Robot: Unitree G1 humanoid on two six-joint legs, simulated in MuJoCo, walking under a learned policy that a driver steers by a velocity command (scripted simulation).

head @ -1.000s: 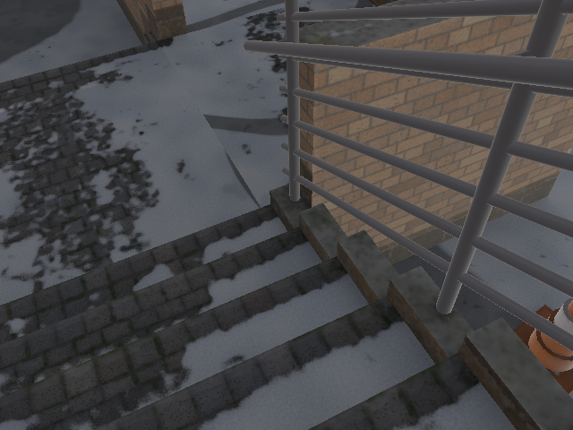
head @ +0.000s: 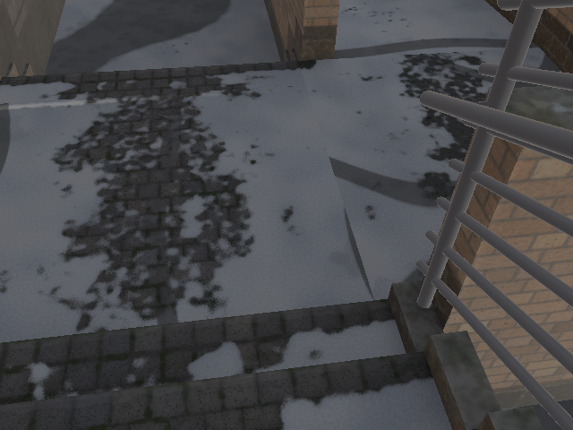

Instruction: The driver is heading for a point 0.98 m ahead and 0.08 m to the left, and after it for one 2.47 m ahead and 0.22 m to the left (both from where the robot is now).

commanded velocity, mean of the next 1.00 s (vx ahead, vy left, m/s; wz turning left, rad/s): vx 0.50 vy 0.00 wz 0.28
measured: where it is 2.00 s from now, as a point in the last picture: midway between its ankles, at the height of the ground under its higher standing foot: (204, 366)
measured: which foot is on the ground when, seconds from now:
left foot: up 0.00-0.46, down 0.48-1.00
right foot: down 0.00-0.50, up 0.52-0.96, down 0.98-1.00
